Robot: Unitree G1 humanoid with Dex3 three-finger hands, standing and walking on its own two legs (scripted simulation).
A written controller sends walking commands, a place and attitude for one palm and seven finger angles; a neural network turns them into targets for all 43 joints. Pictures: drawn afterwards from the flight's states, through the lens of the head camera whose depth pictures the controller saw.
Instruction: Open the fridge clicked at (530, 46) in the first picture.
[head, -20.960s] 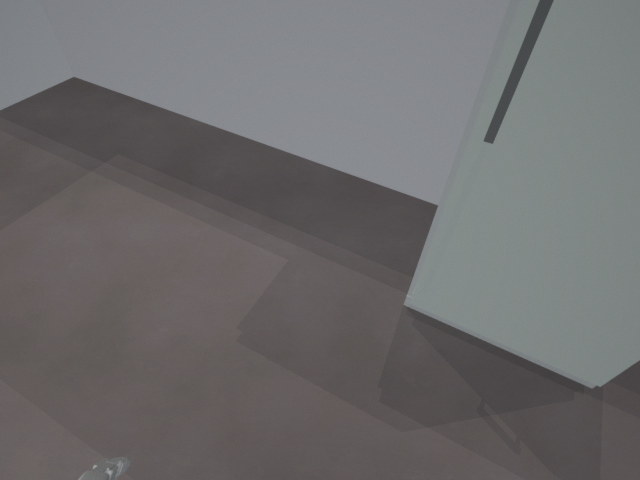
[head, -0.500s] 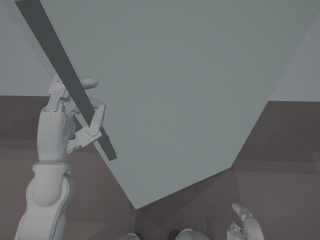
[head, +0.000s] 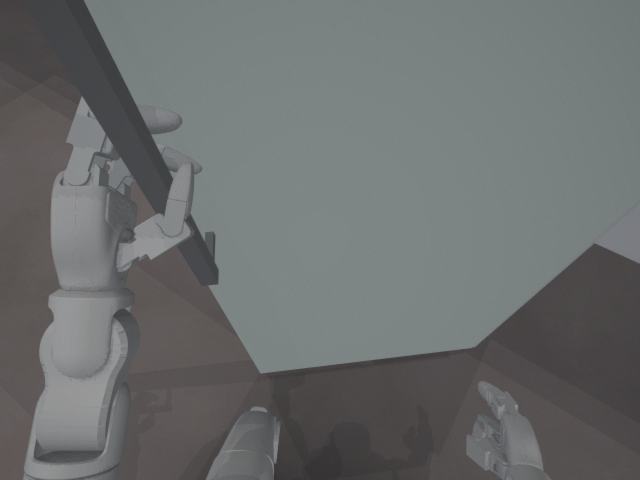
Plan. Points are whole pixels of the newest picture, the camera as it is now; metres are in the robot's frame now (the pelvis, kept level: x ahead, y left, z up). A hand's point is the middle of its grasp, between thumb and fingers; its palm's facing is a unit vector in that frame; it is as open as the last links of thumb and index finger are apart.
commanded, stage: walk backward, drawing the door open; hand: left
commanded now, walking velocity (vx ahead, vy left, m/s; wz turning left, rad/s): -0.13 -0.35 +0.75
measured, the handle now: (157, 158) +0.35 +0.15 +0.23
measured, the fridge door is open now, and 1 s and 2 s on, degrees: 40 67 67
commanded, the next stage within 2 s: stop walking and hold the door back in 1.00 s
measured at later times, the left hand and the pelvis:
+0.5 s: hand (215, 318) +0.22 +0.09 +0.21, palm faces +0.71 -0.67 -0.23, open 6.5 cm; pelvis +0.01 -0.24 -0.01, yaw +19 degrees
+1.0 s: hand out of the picture +0.09 +0.00 +0.22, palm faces +0.83 -0.49 -0.25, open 6.1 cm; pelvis +0.00 -0.37 +0.02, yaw +37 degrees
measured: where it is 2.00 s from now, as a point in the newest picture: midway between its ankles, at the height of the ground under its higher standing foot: outside the picture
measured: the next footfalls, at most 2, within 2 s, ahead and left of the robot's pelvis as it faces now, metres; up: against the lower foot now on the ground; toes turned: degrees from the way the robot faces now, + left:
left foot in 0.12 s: +0.04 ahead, +0.06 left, +0.00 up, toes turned +13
right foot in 0.42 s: +0.14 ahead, -0.37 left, +0.00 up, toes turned +15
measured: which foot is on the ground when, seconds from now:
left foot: up 0.00-0.10, down 0.12-0.42, up 0.44-0.66, down 0.68-1.00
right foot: down 0.00-0.12, up 0.14-0.40, down 0.42-0.68, up 0.70-1.00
